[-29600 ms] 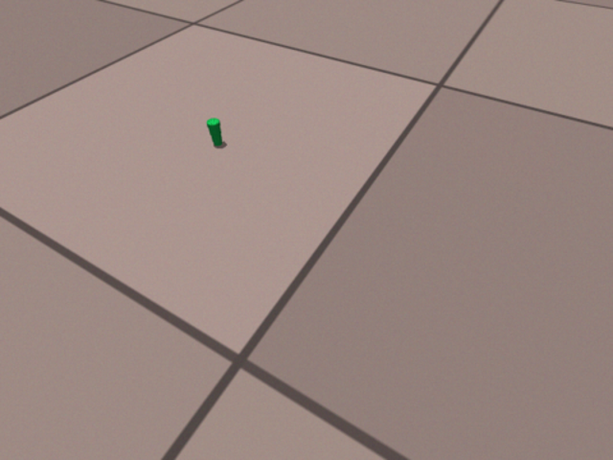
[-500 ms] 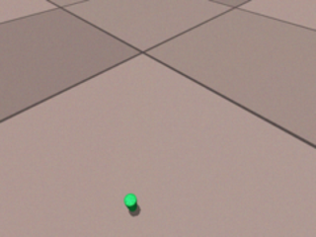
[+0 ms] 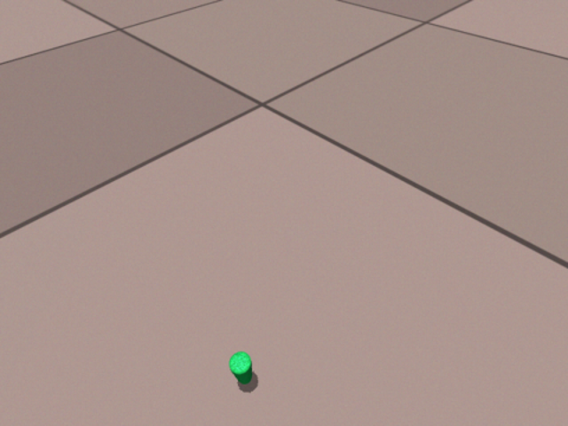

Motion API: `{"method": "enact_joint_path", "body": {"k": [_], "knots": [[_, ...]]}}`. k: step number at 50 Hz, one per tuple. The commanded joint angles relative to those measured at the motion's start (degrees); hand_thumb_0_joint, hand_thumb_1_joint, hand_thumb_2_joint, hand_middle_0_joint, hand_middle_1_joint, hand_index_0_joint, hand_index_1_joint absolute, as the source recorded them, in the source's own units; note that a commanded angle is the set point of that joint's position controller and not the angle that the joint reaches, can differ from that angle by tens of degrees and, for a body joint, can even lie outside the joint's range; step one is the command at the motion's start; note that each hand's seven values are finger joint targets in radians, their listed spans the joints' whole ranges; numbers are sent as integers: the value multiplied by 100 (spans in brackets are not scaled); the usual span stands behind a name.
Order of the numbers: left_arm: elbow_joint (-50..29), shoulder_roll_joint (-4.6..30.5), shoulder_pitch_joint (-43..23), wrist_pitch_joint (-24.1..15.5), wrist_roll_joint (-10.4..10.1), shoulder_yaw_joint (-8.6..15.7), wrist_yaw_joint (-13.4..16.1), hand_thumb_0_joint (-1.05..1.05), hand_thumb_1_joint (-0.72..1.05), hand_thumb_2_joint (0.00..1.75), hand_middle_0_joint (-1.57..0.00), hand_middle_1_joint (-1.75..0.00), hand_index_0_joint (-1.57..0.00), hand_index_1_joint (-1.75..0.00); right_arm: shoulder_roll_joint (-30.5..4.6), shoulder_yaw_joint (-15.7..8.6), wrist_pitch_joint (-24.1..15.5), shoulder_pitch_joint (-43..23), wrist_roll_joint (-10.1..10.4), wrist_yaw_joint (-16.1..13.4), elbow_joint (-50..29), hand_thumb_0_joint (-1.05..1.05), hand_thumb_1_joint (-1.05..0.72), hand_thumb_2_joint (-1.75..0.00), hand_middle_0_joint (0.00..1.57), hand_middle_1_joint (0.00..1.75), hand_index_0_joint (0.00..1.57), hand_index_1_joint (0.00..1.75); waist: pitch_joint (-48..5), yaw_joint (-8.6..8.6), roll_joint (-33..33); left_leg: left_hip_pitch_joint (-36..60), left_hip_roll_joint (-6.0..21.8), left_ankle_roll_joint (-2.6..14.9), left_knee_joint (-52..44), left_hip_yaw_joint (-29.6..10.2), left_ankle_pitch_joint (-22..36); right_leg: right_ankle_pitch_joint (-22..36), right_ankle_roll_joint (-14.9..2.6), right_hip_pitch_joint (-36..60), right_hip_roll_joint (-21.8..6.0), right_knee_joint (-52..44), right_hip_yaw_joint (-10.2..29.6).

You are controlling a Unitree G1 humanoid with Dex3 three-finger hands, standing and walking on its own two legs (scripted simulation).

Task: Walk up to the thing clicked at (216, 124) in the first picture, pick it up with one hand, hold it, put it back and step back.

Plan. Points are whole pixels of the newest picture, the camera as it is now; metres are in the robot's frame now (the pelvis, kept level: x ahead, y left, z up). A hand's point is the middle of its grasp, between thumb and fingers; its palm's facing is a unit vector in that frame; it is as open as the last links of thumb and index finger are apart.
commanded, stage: stand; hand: left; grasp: from the side
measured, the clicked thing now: (242, 370) +0.43 +0.20 -0.71
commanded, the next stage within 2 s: step back in 1.24 s
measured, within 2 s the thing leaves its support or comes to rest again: neither
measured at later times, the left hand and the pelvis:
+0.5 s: hand out of the picture +0.08 +0.24 -0.16, palm faces -0.02 -0.94 -0.33, open 7.4 cm; pelvis +0.01 -0.01 +0.00, yaw +0 degrees
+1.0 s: hand out of the picture +0.09 +0.23 -0.16, palm faces -0.02 -0.94 -0.34, open 7.4 cm; pelvis +0.03 -0.01 +0.00, yaw -1 degrees
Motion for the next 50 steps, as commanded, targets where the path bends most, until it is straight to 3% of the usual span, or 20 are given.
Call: {"method": "enact_joint_path", "body": {"k": [1, 6, 9, 13, 19, 20, 21, 26, 42, 50], "knots": [[-294, 1180, -275, -141, -43, 183, 107, 0, 90, 90, -20, -30, -20, -30, -1101, -161, -152, -293, 42, -67, -328, 0, -90, -90, 20, 30, 20, 30, -111, -34, -132, -44, 548, 144, -489, -551, 142, -140, -222, -80, -458, -622, 550], [-276, 1217, -330, -143, -60, 192, 99, 0, 90, 90, -20, -30, -20, -30, -1170, -150, -146, -232, 47, -74, -281, 0, -90, -90, 20, 30, 20, 30, -224, -70, -23, 56, 580, 136, -510, -496, 310, 36, -237, 12, -469, -634, 579], [-256, 1215, -357, -118, -58, 190, 94, 0, 90, 90, -20, -30, -20, -30, -1180, -139, -126, -275, 48, -82, -245, 0, -90, -90, 20, 30, 20, 30, -87, -59, -9, -109, 566, 112, -589, -504, 102, -175, -226, -15, -425, -661, 537], [-234, 1209, -375, -127, -63, 202, 79, 0, 90, 90, -20, -30, -20, -30, -1215, -125, -132, -260, 62, -80, -231, 0, -90, -90, 20, 30, 20, 30, -231, -61, 38, -31, 604, 128, -572, -489, 200, 77, -230, 125, -453, -638, 558], [-234, 1213, -439, -107, -63, 207, 61, 0, 90, 90, -20, -30, -20, -30, -1227, -106, -125, -262, 61, -80, -213, 0, -90, -90, 20, 30, 20, 30, -65, -77, -27, -134, 600, 113, -644, -505, -42, -226, -221, -5, -421, -679, 534], [-254, 1219, -456, -116, -71, 214, 59, 0, 90, 90, -20, -30, -20, -30, -1236, -117, -139, -305, 59, -81, -236, 0, -90, -90, 20, 30, 20, 30, -226, -67, -25, 12, 635, 122, -620, -503, 260, 53, -246, 70, -453, -639, 550], [-239, 1204, -458, -111, -78, 212, 56, 0, 90, 90, -20, -30, -20, -30, -1250, -109, -137, -274, 67, -79, -216, 0, -90, -90, 20, 30, 20, 30, -133, -87, 30, -90, 621, 101, -665, -514, 143, -21, -227, 32, -416, -655, 516], [-268, 1200, -490, -125, -93, 220, 45, 0, 90, 90, -20, -30, -20, -30, -1237, -92, -179, -292, 59, -89, -226, 0, -90, -90, 20, 30, 20, 30, -339, -65, -8, 85, 666, 88, -619, -480, 748, 602, -237, 234, -460, -545, 503], [-297, 1235, -492, -119, -89, 223, 44, 0, 90, 90, -20, -30, -20, -30, -1273, -96, -155, -393, 76, -75, -209, 0, -90, -90, 20, 30, 20, 30, -267, -94, -90, 179, 689, 56, -649, -446, 620, 473, -223, 119, -429, -675, 489], [-342, 1238, -487, -135, -103, 234, 45, 0, 90, 90, -20, -30, -20, -30, -1321, -98, -180, -456, 75, -87, -241, 0, -90, -90, 20, 30, 20, 30, -546, -80, 9, 396, 741, 80, -533, -393, 1251, 1271, -240, 322, -478, -529, 498]]}}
